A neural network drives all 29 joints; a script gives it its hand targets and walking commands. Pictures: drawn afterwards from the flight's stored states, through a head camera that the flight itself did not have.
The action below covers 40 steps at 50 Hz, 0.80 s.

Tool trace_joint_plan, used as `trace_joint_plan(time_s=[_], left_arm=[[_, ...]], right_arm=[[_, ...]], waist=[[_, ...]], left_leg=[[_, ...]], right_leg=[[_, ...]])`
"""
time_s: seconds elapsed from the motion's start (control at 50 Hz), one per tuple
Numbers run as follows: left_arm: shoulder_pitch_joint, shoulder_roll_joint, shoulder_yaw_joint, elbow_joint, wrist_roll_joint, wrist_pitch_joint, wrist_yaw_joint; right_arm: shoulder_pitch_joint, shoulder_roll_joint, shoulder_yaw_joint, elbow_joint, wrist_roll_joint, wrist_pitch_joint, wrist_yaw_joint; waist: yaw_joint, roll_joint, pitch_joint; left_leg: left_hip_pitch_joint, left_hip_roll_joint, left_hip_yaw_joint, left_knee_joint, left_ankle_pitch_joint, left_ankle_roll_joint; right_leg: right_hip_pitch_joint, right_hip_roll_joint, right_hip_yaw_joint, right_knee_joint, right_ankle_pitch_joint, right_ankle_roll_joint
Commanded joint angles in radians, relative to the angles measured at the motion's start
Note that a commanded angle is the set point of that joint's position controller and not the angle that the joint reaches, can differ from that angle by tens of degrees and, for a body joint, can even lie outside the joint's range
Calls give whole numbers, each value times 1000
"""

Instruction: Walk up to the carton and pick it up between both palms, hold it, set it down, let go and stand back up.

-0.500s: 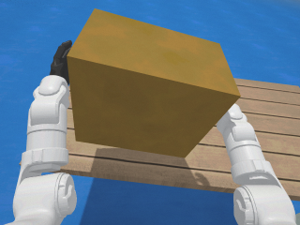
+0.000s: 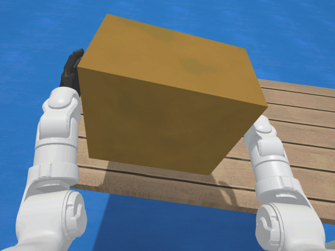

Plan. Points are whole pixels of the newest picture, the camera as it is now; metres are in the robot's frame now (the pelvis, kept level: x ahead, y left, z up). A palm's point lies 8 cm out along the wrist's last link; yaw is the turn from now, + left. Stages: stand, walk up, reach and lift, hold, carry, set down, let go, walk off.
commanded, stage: set down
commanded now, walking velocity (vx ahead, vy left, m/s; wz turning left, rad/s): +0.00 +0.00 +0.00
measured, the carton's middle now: (164, 105) +0.44 +0.01 +0.13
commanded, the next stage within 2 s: none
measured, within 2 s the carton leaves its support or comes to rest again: rests again in 0.72 s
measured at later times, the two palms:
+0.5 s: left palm (87, 106) +0.46 +0.19 +0.11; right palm (253, 109) +0.43 -0.21 +0.14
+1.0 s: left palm (73, 109) +0.45 +0.22 +0.11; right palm (257, 126) +0.41 -0.23 +0.09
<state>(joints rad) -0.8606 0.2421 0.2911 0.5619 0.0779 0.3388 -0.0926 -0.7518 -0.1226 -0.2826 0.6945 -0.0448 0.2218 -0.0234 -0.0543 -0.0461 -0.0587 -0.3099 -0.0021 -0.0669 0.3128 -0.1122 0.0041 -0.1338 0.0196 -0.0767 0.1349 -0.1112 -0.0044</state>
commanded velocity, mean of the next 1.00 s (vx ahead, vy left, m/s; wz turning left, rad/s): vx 0.00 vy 0.00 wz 0.00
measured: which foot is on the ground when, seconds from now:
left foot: down 0.00-1.00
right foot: down 0.00-1.00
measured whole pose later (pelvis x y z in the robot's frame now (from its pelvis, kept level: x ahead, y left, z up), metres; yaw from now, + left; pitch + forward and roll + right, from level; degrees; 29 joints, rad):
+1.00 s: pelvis -0.04 +0.01 -0.02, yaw -7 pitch +19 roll -3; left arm -1.12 0.43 -0.17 1.38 -0.49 -0.15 0.00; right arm -1.09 -0.38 0.20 1.33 0.47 -0.07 -0.01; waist 0.04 0.03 -0.19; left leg -0.69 0.04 0.03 0.48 -0.12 0.02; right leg -0.60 0.04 0.01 0.39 -0.13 0.01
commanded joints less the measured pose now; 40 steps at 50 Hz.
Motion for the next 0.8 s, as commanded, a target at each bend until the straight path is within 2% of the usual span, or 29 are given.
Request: trace_joint_plan(time_s=[0.0, 0.04, 0.14, 0.2, 0.24, 0.28, 0.32, 0.36, 0.4, 0.42, 0.46, 0.5, 0.56, 0.62, 0.66, 0.72, 0.78], left_arm=[[-601, -367, -272, -115, -41, -60, -94], [-578, -336, -236, -75, -24, -64, -96], [-555, -259, -171, 28, -5, -72, -97], [-566, -155, -148, 63, -25, -97, -68], [-612, -5, -167, 68, -88, -138, -12], [-683, 144, -238, 91, -204, -197, 62], [-741, 154, -305, 146, -299, -269, 113], [-747, 141, -333, 195, -338, -339, 137], [-715, 149, -325, 264, -351, -388, 142], [-715, 151, -323, 287, -352, -409, 139], [-678, 169, -298, 343, -344, -432, 132], [-642, 195, -272, 395, -326, -442, 124], [-639, 237, -260, 457, -338, -468, 115], [-684, 282, -279, 475, -383, -507, 120], [-713, 303, -301, 474, -415, -528, 129], [-756, 330, -349, 480, -462, -537, 138], [-753, 346, -388, 525, -508, -523, 132]], right_arm=[[-771, 252, 215, -291, 16, -133, 54], [-749, 243, 198, -265, 7, -133, 51], [-721, 172, 126, -190, -7, -120, 50], [-720, 70, 74, -170, -5, -129, 43], [-730, -71, 53, -157, 26, -149, 15], [-767, -223, 79, -138, 107, -172, -33], [-805, -244, 147, -102, 184, -196, -62], [-784, -250, 199, -26, 235, -225, -81], [-745, -253, 260, 75, 289, -246, -89], [-732, -247, 286, 132, 319, -253, -89], [-693, -254, 333, 252, 371, -255, -81], [-657, -261, 367, 366, 415, -250, -75], [-674, -278, 408, 441, 465, -259, -67], [-735, -320, 405, 413, 486, -295, -59], [-778, -358, 397, 368, 486, -328, -50], [-834, -397, 383, 339, 474, -353, -33], [-852, -424, 401, 362, 480, -347, -23]], waist=[[-16, 120, -701], [-11, 109, -640], [-4, 114, -504], [4, 118, -533], [5, 120, -614], [-2, 119, -726], [5, 124, -836], [17, 134, -908], [35, 124, -935], [47, 144, -943], [62, 143, -921], [75, 129, -859], [94, 105, -787], [102, 118, -811], [102, 117, -860], [103, 145, -938], [94, 122, -943]], left_leg=[[393, -33, 50, 64, 483, -39], [355, -34, 50, 40, 419, -28], [330, -27, 54, 17, 317, -32], [357, -20, 61, 22, 294, -39], [388, -14, 74, 37, 288, -48], [412, -8, 92, 73, 321, -45], [430, 0, 97, 126, 405, -33], [443, 3, 95, 177, 525, -30], [446, 9, 92, 206, 623, -30], [418, 9, 96, 211, 654, -32], [401, 11, 89, 203, 666, -38], [334, 8, 104, 186, 632, -42], [267, 11, 110, 155, 532, -31], [276, 16, 108, 161, 469, -35], [325, 22, 107, 179, 459, -44], [384, 25, 102, 204, 410, -55], [370, 32, 102, 225, 384, -57]], right_leg=[[164, 39, -38, 88, 534, 42], [169, 33, -35, 86, 503, 45], [118, 30, -44, 72, 361, 42], [46, 32, -49, 74, 287, 37], [-15, 44, -49, 94, 257, 35], [-84, 53, -43, 131, 273, 36], [-130, 63, -35, 156, 314, 34], [-152, 65, -15, 172, 394, 33], [-172, 65, 1, 183, 457, 38], [-165, 59, 13, 191, 487, 40], [-157, 55, 27, 190, 493, 40], [-125, 47, 40, 188, 501, 48], [-129, 31, 53, 183, 429, 65], [-222, 27, 50, 180, 315, 64], [-306, 33, 35, 176, 258, 64], [-411, 38, 17, 176, 168, 59], [-440, 37, 14, 183, 134, 63]])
